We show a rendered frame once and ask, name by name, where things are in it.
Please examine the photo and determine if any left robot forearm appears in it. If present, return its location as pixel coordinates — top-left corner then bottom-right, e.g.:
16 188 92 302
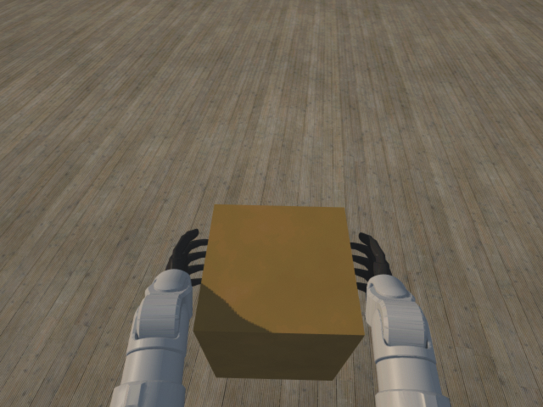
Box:
110 269 193 407

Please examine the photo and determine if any robot left hand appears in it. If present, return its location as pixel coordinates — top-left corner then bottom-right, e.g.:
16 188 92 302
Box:
165 229 209 287

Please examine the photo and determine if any robot right hand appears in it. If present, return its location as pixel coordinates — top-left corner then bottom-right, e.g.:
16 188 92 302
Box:
350 232 392 292

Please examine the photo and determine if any right robot forearm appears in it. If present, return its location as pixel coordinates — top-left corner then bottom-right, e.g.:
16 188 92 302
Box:
365 275 451 407

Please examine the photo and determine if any carton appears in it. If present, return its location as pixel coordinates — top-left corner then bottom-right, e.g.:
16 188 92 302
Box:
193 204 365 381

